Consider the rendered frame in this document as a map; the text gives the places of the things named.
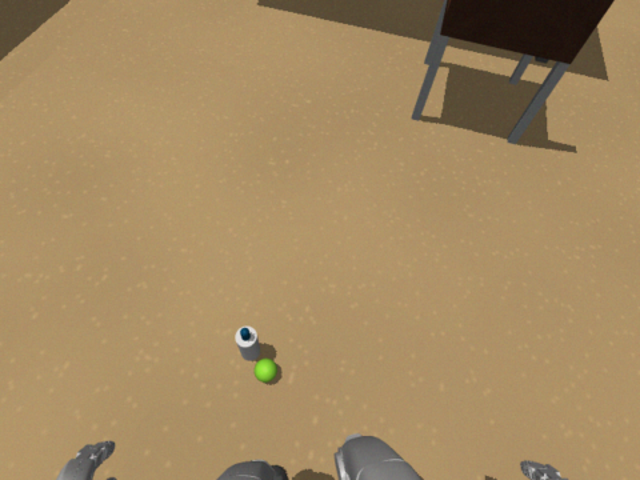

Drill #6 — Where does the left robot hand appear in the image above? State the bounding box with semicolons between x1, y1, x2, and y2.
56;441;117;480

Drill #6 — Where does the chair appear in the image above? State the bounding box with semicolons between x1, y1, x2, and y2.
411;0;614;144

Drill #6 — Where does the right robot hand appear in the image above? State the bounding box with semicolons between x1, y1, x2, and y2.
520;461;569;480

